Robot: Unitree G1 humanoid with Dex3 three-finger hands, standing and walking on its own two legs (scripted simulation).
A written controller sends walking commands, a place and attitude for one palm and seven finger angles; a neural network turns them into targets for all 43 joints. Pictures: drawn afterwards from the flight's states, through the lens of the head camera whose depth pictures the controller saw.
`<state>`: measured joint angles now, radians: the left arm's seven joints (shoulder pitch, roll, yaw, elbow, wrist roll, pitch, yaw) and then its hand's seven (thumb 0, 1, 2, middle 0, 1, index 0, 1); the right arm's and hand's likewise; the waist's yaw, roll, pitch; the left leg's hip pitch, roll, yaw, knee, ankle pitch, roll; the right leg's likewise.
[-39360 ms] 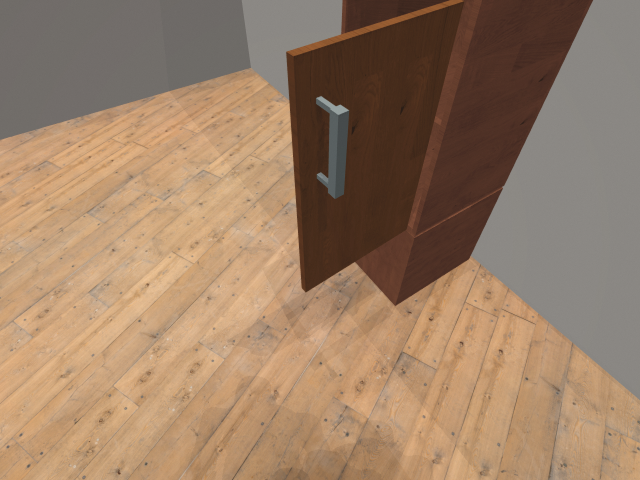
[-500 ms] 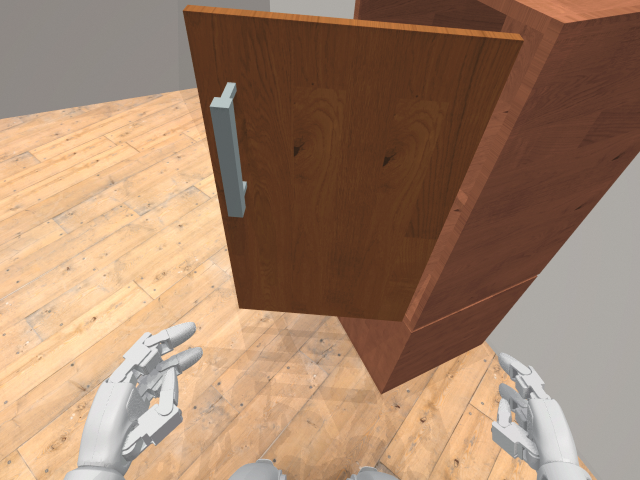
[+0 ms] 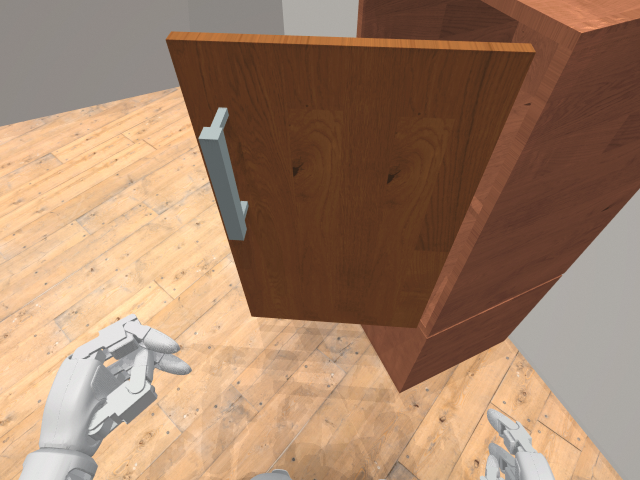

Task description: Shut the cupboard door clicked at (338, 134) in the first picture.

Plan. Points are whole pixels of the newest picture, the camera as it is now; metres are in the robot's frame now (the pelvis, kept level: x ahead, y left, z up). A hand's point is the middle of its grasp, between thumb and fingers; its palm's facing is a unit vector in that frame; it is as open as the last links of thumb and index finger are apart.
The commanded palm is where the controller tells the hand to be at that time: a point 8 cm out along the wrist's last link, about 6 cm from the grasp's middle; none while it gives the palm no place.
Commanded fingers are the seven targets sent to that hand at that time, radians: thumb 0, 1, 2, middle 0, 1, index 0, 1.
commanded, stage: raise the hand and make a fist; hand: left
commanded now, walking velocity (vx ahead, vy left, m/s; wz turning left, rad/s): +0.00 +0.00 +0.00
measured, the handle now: (230, 179) +0.44 +0.15 +0.14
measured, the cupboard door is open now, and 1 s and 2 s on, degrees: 61 61 61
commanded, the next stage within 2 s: bring the fist close to the handle in 1.00 s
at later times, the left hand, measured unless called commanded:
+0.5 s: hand (105, 347) +0.22 +0.22 +0.13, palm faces +0.03 -1.00 -0.06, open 3.1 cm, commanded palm +0.20 +0.27 +0.14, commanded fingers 0.00 0.90 0.90 -1.30 -1.50 -1.30 -1.50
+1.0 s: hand (102, 342) +0.22 +0.22 +0.14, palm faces +0.04 -1.00 -0.06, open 3.1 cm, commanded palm +0.19 +0.27 +0.14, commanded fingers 0.00 0.90 0.90 -1.30 -1.50 -1.30 -1.50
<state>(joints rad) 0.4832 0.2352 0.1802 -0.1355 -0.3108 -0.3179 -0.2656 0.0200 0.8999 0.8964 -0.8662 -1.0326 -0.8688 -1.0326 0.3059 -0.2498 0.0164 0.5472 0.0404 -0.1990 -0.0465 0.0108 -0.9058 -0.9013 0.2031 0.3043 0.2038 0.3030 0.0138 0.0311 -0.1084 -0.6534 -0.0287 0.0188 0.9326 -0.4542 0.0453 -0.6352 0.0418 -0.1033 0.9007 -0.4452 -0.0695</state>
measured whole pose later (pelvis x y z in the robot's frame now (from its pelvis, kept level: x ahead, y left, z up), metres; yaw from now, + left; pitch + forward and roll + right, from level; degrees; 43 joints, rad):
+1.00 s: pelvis +0.00 +0.03 +0.03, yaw +0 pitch +1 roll -2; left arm 0.31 0.27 0.17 -0.19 -0.26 -0.06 -0.20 0.02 0.90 0.90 -1.30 -1.50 -1.30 -1.50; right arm 0.27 -0.26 0.06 0.58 0.05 -0.23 -0.06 0.01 -0.91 -0.90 0.20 0.30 0.20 0.30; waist 0.03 0.03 -0.05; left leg -0.35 -0.05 0.02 0.68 -0.34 0.08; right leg -0.32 0.03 -0.09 0.63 -0.32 -0.04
